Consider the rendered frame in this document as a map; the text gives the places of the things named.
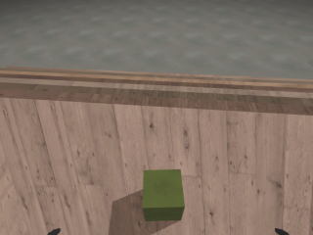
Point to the carton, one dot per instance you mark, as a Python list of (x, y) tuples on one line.
[(163, 196)]

